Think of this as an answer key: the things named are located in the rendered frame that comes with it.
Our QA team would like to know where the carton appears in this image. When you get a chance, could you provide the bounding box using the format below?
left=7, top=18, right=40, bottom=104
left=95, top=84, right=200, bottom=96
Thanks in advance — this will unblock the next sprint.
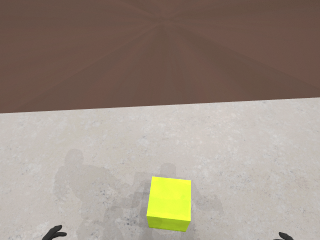
left=146, top=176, right=191, bottom=232

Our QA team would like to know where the robot left hand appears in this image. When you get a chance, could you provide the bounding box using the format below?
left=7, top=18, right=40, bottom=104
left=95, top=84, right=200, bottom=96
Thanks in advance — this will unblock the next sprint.
left=42, top=225, right=67, bottom=240

